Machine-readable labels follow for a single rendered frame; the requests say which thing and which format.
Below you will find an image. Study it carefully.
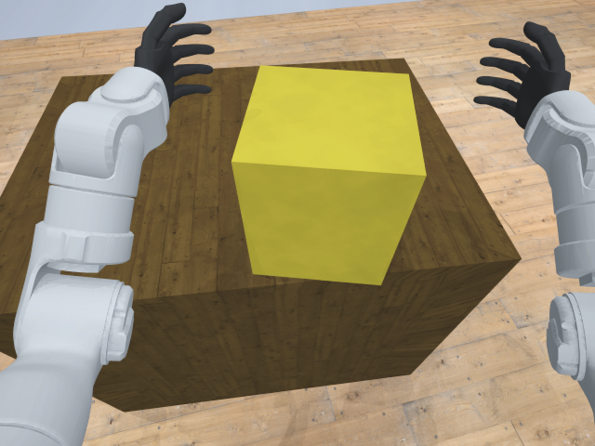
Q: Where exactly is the right robot forearm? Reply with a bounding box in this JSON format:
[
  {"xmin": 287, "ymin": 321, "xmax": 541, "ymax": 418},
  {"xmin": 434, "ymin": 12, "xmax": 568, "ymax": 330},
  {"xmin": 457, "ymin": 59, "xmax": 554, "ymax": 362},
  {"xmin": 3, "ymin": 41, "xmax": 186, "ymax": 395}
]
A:
[{"xmin": 523, "ymin": 90, "xmax": 595, "ymax": 287}]

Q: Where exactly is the carton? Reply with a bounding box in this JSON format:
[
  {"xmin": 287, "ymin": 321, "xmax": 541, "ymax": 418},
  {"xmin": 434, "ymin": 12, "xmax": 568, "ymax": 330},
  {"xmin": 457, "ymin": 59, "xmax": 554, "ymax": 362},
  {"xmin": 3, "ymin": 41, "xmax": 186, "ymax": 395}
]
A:
[{"xmin": 231, "ymin": 65, "xmax": 427, "ymax": 285}]

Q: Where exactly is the left robot upper arm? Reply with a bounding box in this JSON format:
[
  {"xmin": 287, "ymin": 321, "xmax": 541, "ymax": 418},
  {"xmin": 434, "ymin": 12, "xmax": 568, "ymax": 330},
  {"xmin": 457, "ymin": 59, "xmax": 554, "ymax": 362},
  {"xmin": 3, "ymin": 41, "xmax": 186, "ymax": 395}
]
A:
[{"xmin": 0, "ymin": 273, "xmax": 134, "ymax": 446}]

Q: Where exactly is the left robot forearm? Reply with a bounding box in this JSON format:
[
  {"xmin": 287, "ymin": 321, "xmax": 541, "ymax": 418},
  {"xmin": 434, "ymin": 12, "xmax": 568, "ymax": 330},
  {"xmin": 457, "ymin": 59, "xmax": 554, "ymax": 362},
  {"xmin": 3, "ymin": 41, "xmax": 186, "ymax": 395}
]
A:
[{"xmin": 13, "ymin": 67, "xmax": 169, "ymax": 356}]

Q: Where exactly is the robot left hand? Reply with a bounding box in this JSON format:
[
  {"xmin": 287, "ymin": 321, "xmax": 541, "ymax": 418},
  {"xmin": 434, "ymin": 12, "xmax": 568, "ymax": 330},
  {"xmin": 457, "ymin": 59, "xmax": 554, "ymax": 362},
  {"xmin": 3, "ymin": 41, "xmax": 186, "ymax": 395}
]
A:
[{"xmin": 133, "ymin": 3, "xmax": 215, "ymax": 108}]

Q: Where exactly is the right robot upper arm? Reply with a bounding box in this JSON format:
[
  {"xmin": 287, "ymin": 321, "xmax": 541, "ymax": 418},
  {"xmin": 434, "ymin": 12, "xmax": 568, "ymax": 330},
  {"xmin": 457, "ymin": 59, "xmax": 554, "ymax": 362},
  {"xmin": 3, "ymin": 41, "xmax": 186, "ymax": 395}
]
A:
[{"xmin": 547, "ymin": 292, "xmax": 595, "ymax": 424}]

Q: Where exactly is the pedestal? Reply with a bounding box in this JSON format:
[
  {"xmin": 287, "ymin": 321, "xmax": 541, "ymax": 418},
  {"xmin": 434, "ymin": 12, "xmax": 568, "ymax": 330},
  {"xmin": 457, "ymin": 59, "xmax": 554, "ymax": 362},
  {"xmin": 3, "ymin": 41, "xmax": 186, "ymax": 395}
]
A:
[{"xmin": 0, "ymin": 58, "xmax": 522, "ymax": 413}]

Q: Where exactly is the robot right hand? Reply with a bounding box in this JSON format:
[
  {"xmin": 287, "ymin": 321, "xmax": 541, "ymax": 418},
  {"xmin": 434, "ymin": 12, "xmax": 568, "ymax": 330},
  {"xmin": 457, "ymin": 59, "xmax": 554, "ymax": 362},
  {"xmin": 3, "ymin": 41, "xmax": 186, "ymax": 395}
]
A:
[{"xmin": 473, "ymin": 21, "xmax": 571, "ymax": 129}]

